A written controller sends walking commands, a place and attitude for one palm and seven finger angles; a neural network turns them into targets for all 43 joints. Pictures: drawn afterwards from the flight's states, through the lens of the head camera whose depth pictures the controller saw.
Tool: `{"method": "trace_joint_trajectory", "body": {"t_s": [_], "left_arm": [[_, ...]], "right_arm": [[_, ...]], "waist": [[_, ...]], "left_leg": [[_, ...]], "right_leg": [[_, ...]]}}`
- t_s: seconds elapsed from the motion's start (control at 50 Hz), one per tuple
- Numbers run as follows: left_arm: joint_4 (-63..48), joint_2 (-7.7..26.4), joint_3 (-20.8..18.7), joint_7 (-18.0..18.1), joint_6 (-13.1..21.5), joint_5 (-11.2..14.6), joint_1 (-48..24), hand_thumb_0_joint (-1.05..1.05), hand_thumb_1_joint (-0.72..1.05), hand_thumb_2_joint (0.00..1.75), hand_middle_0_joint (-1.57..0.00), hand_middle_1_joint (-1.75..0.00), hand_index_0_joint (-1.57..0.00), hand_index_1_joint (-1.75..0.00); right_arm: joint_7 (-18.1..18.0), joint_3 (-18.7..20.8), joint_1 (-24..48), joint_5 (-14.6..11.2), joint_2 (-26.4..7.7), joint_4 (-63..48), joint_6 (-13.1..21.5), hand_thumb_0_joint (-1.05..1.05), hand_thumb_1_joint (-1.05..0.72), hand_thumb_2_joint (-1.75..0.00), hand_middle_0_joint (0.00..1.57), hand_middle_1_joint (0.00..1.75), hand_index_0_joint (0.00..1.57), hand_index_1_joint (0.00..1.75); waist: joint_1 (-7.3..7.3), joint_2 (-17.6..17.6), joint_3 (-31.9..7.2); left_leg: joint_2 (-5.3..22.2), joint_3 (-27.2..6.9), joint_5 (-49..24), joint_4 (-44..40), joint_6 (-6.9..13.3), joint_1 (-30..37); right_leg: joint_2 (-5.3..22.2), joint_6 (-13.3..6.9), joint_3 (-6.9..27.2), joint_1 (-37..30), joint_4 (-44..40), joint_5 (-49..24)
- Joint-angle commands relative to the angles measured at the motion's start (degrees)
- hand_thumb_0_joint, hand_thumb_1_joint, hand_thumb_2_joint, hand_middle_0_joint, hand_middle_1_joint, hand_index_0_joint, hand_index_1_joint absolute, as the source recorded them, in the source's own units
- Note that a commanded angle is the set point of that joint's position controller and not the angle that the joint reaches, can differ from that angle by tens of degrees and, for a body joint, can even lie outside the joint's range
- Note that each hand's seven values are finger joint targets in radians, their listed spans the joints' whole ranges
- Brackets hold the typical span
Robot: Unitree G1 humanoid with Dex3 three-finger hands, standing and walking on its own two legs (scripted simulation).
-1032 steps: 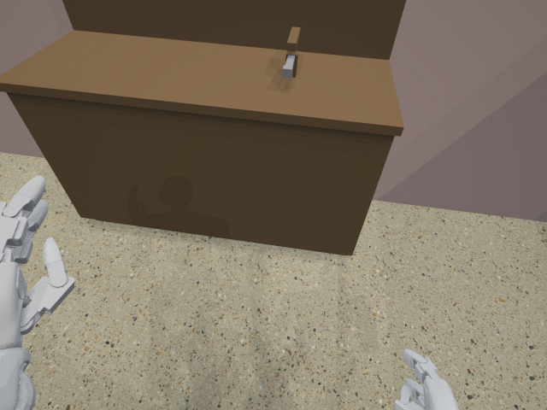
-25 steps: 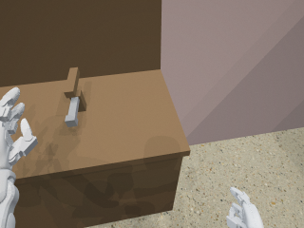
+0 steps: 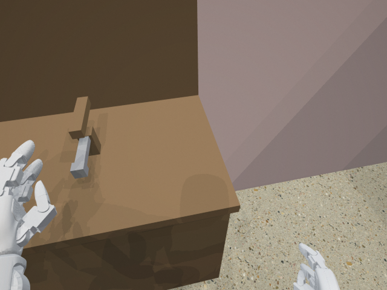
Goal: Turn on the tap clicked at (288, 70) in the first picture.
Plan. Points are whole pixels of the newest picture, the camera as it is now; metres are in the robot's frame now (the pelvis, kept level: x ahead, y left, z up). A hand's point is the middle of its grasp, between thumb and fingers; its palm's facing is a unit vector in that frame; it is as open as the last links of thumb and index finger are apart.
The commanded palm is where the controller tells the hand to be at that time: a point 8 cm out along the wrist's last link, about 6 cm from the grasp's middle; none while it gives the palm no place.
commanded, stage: turn the palm inward beside the body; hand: left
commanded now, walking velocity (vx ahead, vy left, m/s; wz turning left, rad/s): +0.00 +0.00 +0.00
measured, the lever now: (79, 169) +0.33 +0.31 +0.06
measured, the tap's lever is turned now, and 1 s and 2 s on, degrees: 0 0 0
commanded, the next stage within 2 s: reach beside the lever's end, fingers flat in 1.16 s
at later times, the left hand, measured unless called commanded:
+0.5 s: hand (43, 232) +0.16 +0.25 +0.14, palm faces +0.47 -0.87 -0.16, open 7.4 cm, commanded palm +0.11 +0.29 +0.15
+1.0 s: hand (53, 231) +0.16 +0.24 +0.14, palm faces +0.48 -0.87 -0.13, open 7.4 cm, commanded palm +0.11 +0.28 +0.15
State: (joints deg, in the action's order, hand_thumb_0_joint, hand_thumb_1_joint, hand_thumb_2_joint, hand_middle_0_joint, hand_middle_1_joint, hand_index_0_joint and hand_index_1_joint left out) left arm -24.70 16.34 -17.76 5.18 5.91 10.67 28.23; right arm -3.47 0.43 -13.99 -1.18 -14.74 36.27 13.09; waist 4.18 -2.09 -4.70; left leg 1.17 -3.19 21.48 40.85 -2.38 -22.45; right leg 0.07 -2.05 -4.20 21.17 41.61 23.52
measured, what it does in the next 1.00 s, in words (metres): stands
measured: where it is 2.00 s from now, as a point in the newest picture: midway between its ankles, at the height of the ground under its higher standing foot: outside the picture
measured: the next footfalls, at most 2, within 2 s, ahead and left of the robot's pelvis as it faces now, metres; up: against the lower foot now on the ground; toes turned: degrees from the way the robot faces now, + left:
none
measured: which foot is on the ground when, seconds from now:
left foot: down 0.00-1.00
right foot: down 0.00-1.00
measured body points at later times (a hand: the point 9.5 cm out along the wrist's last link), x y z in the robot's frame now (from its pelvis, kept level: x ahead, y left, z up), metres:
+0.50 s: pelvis -0.02 +0.01 +0.00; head -0.04 +0.00 +0.45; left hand +0.13 +0.29 +0.15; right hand +0.18 -0.20 -0.07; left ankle +0.00 +0.15 -0.72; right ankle -0.02 -0.09 -0.72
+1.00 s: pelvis -0.01 +0.00 +0.00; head -0.03 -0.02 +0.45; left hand +0.13 +0.28 +0.15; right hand +0.19 -0.21 -0.07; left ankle +0.00 +0.15 -0.72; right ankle -0.02 -0.09 -0.72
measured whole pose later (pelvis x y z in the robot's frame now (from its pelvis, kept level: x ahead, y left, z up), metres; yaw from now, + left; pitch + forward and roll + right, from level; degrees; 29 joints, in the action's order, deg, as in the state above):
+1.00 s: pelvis -0.01 +0.00 +0.00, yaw +1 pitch +1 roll +0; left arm -30.1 12.4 -11.8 11.2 -4.6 12.8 31.6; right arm -4.9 -2.6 -12.8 -1.4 -13.7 35.5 14.1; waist 4.5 -3.1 -4.9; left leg 0.8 -4.2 20.6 41.3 -2.1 -22.1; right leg 0.3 -1.8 -5.2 20.0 41.0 22.4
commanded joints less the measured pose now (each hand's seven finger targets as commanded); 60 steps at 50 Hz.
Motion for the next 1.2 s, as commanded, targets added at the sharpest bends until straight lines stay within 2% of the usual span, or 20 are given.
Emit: {"method": "trace_joint_trajectory", "body": {"t_s": [0.0,0.14,0.24,0.26,0.34,0.36,0.4,0.44,0.46,0.54,0.56,0.64,0.66,0.74,0.76,0.84,0.86,0.94,0.96,1.18], "left_arm": [[-13.26,9.15,-5.86,1.56,2.77,0.35,-2.43,0.0,0.9,0.9,-0.2,-0.3,-0.2,-0.3],[-14.27,7.81,-3.14,3.06,-1.01,-0.57,-3.69,0.0,0.9,0.9,-0.2,-0.3,-0.2,-0.3],[-15.78,7.96,-2.69,4.33,-2.12,-0.61,-4.13,0.0,0.9,0.9,-0.2,-0.3,-0.2,-0.3],[-15.93,6.03,-0.7,4.33,-2.27,-0.52,-4.29,0.0,0.9,0.9,-0.2,-0.3,-0.2,-0.3],[-16.89,7.29,-1.52,5.2,-2.65,-0.83,-2.91,0.0,0.9,0.9,-0.2,-0.3,-0.2,-0.3],[-17.61,5.13,0.61,5.13,-2.6,-0.61,-3.28,0.0,0.9,0.9,-0.2,-0.3,-0.2,-0.3],[-16.98,5.17,0.3,5.16,-2.78,0.09,-1.85,0.0,0.9,0.9,-0.2,-0.3,-0.2,-0.3],[-17.32,6.13,-0.72,5.67,-3.1,-0.33,-0.85,0.0,0.9,0.9,-0.2,-0.3,-0.2,-0.3],[-17.5,3.78,1.61,5.6,-3.31,-0.04,-1.06,0.0,0.9,0.9,-0.2,-0.3,-0.2,-0.3],[-17.63,5.29,0.03,6.23,-4.1,0.12,0.32,0.0,0.9,0.9,-0.2,-0.3,-0.2,-0.3],[-19.08,3.84,1.58,6.23,-3.9,0.23,-0.76,0.0,0.9,0.9,-0.2,-0.3,-0.2,-0.3],[-19.59,5.58,-0.42,7.03,-4.03,0.45,-0.73,0.0,0.9,0.9,-0.2,-0.3,-0.2,-0.3],[-19.56,3.72,1.36,6.85,-3.95,0.69,-0.96,0.0,0.9,0.9,-0.2,-0.3,-0.2,-0.3],[-17.95,4.44,-0.08,6.32,-5.36,1.53,0.35,0.0,0.9,0.9,-0.2,-0.3,-0.2,-0.3],[-18.93,2.88,1.67,6.03,-5.56,1.63,-0.31,0.0,0.9,0.9,-0.2,-0.3,-0.2,-0.3],[-18.25,4.63,0.06,6.13,-6.69,1.42,0.02,0.0,0.9,0.9,-0.2,-0.3,-0.2,-0.3],[-18.06,3.21,1.14,6.0,-6.86,1.69,-0.33,0.0,0.9,0.9,-0.2,-0.3,-0.2,-0.3],[-19.0,5.08,-0.61,6.57,-6.4,1.03,-0.58,0.0,0.9,0.9,-0.2,-0.3,-0.2,-0.3],[-19.4,3.22,1.07,6.46,-6.09,1.2,-0.61,0.0,0.9,0.9,-0.2,-0.3,-0.2,-0.3],[-18.06,2.92,1.0,5.66,-5.7,1.61,0.25,0.0,0.9,0.9,-0.2,-0.3,-0.2,-0.3]], "right_arm": [[-0.49,1.86,5.83,-0.4,-5.42,-9.43,3.38,0.0,-0.9,-0.9,0.2,0.3,0.2,0.3],[-1.32,0.69,8.24,-0.66,-5.08,-9.67,3.03,0.0,-0.9,-0.9,0.2,0.3,0.2,0.3],[-1.72,0.2,9.14,-0.47,-4.91,-9.8,3.22,0.0,-0.9,-0.9,0.2,0.3,0.2,0.3],[-1.61,0.03,8.77,-0.38,-4.76,-10.28,3.16,0.0,-0.9,-0.9,0.2,0.3,0.2,0.3],[-1.65,-0.16,9.73,-0.38,-4.8,-10.01,3.46,0.0,-0.9,-0.9,0.2,0.3,0.2,0.3],[-1.5,-0.31,9.33,-0.33,-4.58,-10.45,3.45,0.0,-0.9,-0.9,0.2,0.3,0.2,0.3],[-1.47,-0.21,9.46,-0.29,-4.94,-10.5,3.66,0.0,-0.9,-0.9,0.2,0.3,0.2,0.3],[-1.59,-0.31,9.69,-0.29,-4.84,-10.11,3.64,0.0,-0.9,-0.9,0.2,0.3,0.2,0.3],[-1.52,-0.43,9.36,-0.39,-4.66,-10.6,3.57,0.0,-0.9,-0.9,0.2,0.3,0.2,0.3],[-1.81,-0.44,9.91,-0.41,-4.9,-10.5,3.77,0.0,-0.9,-0.9,0.2,0.3,0.2,0.3],[-1.71,-0.44,9.61,-0.42,-4.8,-10.89,3.79,0.0,-0.9,-0.9,0.2,0.3,0.2,0.3],[-1.9,-0.36,9.83,-0.29,-4.87,-10.19,4.23,0.0,-0.9,-0.9,0.2,0.3,0.2,0.3],[-1.79,-0.41,9.24,-0.29,-4.77,-10.46,4.21,0.0,-0.9,-0.9,0.2,0.3,0.2,0.3],[-1.99,-0.38,9.57,-0.49,-5.03,-9.8,4.43,0.0,-0.9,-0.9,0.2,0.3,0.2,0.3],[-1.94,-0.37,9.13,-0.55,-4.94,-10.26,4.37,0.0,-0.9,-0.9,0.2,0.3,0.2,0.3],[-2.2,-0.39,9.51,-0.53,-5.0,-9.95,4.29,0.0,-0.9,-0.9,0.2,0.3,0.2,0.3],[-2.21,-0.4,8.9,-0.5,-4.88,-10.27,4.15,0.0,-0.9,-0.9,0.2,0.3,0.2,0.3],[-2.15,-0.32,9.18,-0.36,-4.83,-9.86,4.26,0.0,-0.9,-0.9,0.2,0.3,0.2,0.3],[-1.99,-0.31,8.81,-0.29,-4.64,-10.31,4.29,0.0,-0.9,-0.9,0.2,0.3,0.2,0.3],[-1.88,0.13,8.14,-0.42,-4.85,-10.22,4.07,0.0,-0.9,-0.9,0.2,0.3,0.2,0.3]], "waist": [[0.45,0.8,-5.8],[0.18,-0.27,-1.27],[0.29,0.04,-1.85],[-0.14,0.53,-1.85],[0.39,-1.35,-2.0],[-0.18,-1.91,-2.03],[0.03,0.22,-1.85],[0.5,-1.67,-1.5],[-0.21,-0.75,-1.09],[0.47,0.23,-0.1],[-0.04,-0.6,-1.01],[0.36,-1.11,-1.61],[-0.28,-0.06,-2.01],[0.63,0.06,-1.51],[0.02,-0.08,-2.32],[0.45,1.04,-0.97],[0.11,2.49,-1.69],[0.64,-0.36,-1.9],[0.15,0.89,-2.53],[0.25,2.61,-3.08]], "left_leg": [[-1.71,2.48,-19.19,-3.73,3.7,3.35],[-1.56,1.61,-12.94,-5.47,3.68,2.93],[-1.76,0.96,-8.3,-6.34,3.72,2.74],[-1.77,0.83,-7.96,-6.48,3.68,2.39],[-1.79,0.64,-6.91,-6.45,3.59,2.39],[-1.82,0.59,-6.51,-6.44,3.51,2.36],[-1.73,0.4,-6.3,-6.31,3.62,1.83],[-1.81,0.43,-6.33,-6.24,3.47,1.75],[-1.85,0.42,-5.66,-6.24,3.55,1.52],[-1.94,0.08,-3.97,-6.44,3.59,0.57],[-1.93,0.19,-4.62,-6.26,3.59,1.09],[-2.03,0.34,-5.85,-5.47,3.61,1.39],[-1.94,0.14,-6.34,-5.46,3.62,1.61],[-2.0,0.2,-7.83,-5.52,3.6,1.5],[-2.02,0.4,-8.26,-5.5,3.63,1.97],[-2.09,0.5,-8.24,-5.49,3.83,1.85],[-2.12,0.58,-8.1,-5.53,3.86,1.7],[-2.15,0.77,-9.63,-5.17,3.75,2.53],[-2.17,0.92,-10.75,-4.96,3.86,2.85],[-2.04,1.46,-13.73,-4.43,3.9,3.14]], "right_leg": [[1.26,1.59,0.39,-3.06,-6.87,-21.82],[0.82,1.39,0.06,-0.03,-8.74,-12.57],[0.64,1.34,0.24,0.47,-9.81,-6.87],[0.84,1.33,0.07,0.68,-9.65,-6.58],[0.66,1.11,0.13,0.63,-9.54,-5.5],[0.85,1.11,-0.09,1.17,-9.26,-5.27],[0.71,1.17,-0.1,0.97,-9.35,-5.29],[0.67,1.03,-0.11,0.95,-9.15,-5.29],[0.78,1.12,-0.31,1.62,-9.13,-4.74],[0.66,1.15,-0.12,1.39,-9.52,-3.13],[0.84,1.09,-0.21,1.54,-9.15,-3.76],[0.73,1.09,0.05,1.03,-9.35,-4.58],[0.83,1.07,-0.21,1.3,-9.02,-5.17],[0.8,1.0,-0.07,0.2,-9.28,-7.02],[1.01,1.07,-0.09,0.16,-9.15,-7.63],[0.91,1.25,0.27,-0.02,-10.18,-7.58],[0.99,1.42,0.2,-0.09,-10.06,-7.49],[0.95,1.22,0.54,-0.69,-10.04,-9.05],[1.13,1.29,0.39,-0.91,-9.77,-10.69],[1.24,1.52,0.66,-2.48,-9.58,-15.91]]}}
